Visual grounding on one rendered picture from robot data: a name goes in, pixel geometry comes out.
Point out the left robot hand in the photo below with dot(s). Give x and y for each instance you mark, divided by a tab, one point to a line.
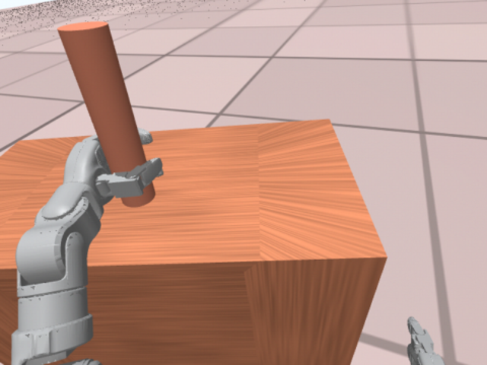
87	164

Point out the can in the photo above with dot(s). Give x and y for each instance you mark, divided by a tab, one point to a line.
92	56

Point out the right robot hand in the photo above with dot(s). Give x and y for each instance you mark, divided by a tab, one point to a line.
421	349

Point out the left robot arm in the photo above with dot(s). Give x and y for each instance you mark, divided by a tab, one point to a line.
52	272

